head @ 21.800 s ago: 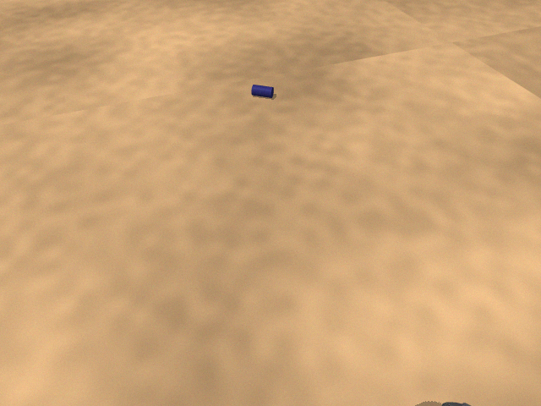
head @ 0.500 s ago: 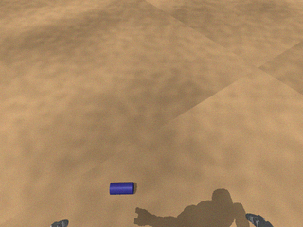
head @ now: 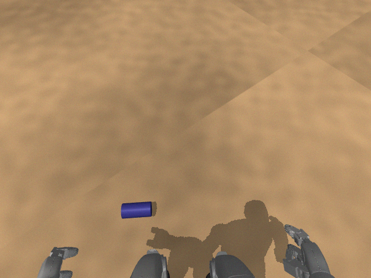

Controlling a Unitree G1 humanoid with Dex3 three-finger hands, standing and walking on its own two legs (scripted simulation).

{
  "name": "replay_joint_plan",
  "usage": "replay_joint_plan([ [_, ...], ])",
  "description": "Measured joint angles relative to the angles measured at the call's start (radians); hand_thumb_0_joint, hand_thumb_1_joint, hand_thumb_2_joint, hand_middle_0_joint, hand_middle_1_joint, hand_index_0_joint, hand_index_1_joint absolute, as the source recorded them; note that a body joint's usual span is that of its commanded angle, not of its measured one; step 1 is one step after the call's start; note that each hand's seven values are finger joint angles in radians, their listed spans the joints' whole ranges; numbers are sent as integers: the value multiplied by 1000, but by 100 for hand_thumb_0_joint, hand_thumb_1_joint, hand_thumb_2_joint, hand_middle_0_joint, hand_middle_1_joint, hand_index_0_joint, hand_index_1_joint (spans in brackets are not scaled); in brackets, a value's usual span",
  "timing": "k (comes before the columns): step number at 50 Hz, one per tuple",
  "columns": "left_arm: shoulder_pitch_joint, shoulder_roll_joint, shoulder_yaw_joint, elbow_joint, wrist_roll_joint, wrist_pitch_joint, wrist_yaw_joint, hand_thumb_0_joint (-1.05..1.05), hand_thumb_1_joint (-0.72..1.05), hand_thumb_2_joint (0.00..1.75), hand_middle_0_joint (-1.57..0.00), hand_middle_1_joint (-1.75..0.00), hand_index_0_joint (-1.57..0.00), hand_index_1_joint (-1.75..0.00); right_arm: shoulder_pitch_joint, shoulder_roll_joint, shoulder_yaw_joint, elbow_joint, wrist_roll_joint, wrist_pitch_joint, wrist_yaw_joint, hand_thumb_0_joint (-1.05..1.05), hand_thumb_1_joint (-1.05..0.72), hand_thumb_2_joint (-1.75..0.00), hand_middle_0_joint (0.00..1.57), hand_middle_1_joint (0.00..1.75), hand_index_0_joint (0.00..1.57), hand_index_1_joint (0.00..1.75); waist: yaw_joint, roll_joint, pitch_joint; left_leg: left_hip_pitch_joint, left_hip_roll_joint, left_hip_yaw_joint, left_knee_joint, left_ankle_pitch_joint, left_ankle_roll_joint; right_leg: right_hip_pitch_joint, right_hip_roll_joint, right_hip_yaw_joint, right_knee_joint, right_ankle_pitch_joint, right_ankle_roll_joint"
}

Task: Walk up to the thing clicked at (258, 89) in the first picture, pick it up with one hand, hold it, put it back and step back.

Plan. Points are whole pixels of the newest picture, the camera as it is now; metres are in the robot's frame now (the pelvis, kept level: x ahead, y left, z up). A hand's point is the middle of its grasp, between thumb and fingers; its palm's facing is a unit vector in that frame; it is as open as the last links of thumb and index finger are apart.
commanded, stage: rise first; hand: left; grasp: from above
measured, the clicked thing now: (136, 209) +0.42 +0.22 -0.68
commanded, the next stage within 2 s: none
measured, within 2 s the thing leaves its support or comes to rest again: neither
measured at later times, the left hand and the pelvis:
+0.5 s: hand (86, 274) +0.15 +0.28 -0.24, palm faces -0.32 -0.76 -0.57, open 14.1 cm; pelvis -0.03 +0.00 -0.10, yaw +0 degrees
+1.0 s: hand (106, 231) +0.29 +0.29 -0.42, palm faces -0.46 -0.29 -0.84, open 14.1 cm; pelvis -0.09 -0.01 -0.28, yaw -5 degrees
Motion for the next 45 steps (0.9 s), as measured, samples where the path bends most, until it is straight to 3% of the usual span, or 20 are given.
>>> replay_joint_plan([
  [14, 101, 12, -23, -204, 61, 43, -3, -1, -53, 97, -9, -106, -9, -106, -61, 14, 12, -62, -9, -54, -1, 1, -90, -90, 21, 30, 21, 30, 8, 7, -45, -216, 7, -18, 209, -75, 0, -206, 1, -16, 204, -80, -3],
  [19, 69, 31, -32, -187, 111, 12, 4, -1, -55, 96, -9, -106, -9, -107, -75, 10, 14, -63, -10, -75, 6, 1, -90, -90, 21, 30, 21, 30, 11, 9, -61, -322, 6, -23, 298, -100, 2, -309, -3, -21, 298, -111, -5],
  [26, -82, 81, -36, -75, 259, -115, 12, -1, -54, 96, -9, -107, -9, -107, -112, -20, 2, -28, -15, -111, 35, 1, -90, -90, 21, 30, 21, 30, 14, 0, -92, -570, 9, -20, 504, -148, 2, -561, -9, -16, 522, -173, -10],
  [31, -216, 120, -27, 5, 378, -214, 50, -1, -53, 97, -9, -107, -9, -107, -148, -38, -10, 13, -16, -108, 53, 1, -90, -90, 21, 30, 21, 30, 16, 0, -104, -769, 21, -22, 670, -178, 3, -761, -5, -17, 693, -208, -16],
  [45, -592, 236, -26, 243, 646, -344, 141, -1, -55, 103, -9, -104, -7, -106, -159, -21, -21, 116, -45, -53, 86, 1, -89, -90, 21, 30, 21, 30, 15, 9, -57, -1170, 49, -59, 1000, -171, 4, -1151, 6, -53, 1024, -210, -38],
])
